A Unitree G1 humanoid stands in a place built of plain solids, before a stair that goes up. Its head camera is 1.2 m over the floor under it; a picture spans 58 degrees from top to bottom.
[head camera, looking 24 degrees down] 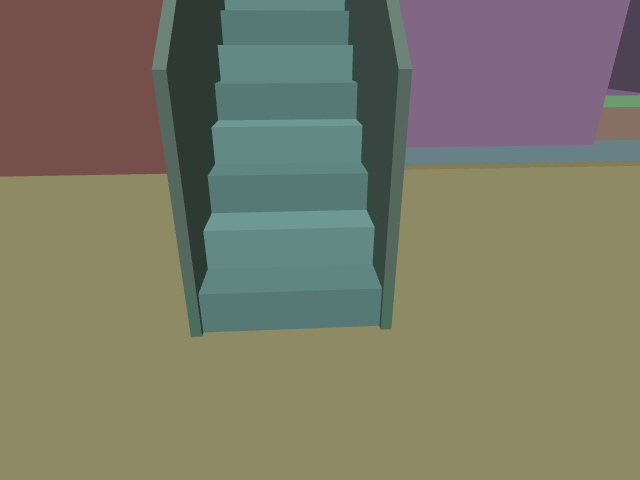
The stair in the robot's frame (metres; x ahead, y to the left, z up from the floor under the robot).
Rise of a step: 0.20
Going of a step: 0.24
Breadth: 0.82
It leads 4 degrees to the left of straight ahead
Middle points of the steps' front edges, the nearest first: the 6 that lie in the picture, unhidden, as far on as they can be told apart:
1.67 0.13 0.20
1.91 0.14 0.41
2.15 0.16 0.61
2.40 0.17 0.81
2.64 0.19 1.01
2.88 0.21 1.21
